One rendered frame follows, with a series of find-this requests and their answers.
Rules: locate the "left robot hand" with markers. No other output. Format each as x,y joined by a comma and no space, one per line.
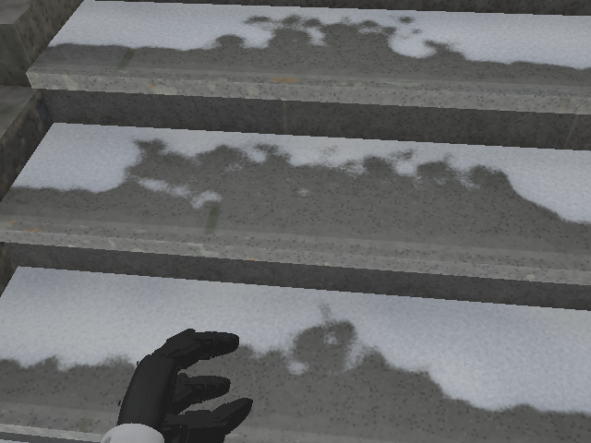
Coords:
156,394

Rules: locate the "robot left forearm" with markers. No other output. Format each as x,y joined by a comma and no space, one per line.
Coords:
133,433

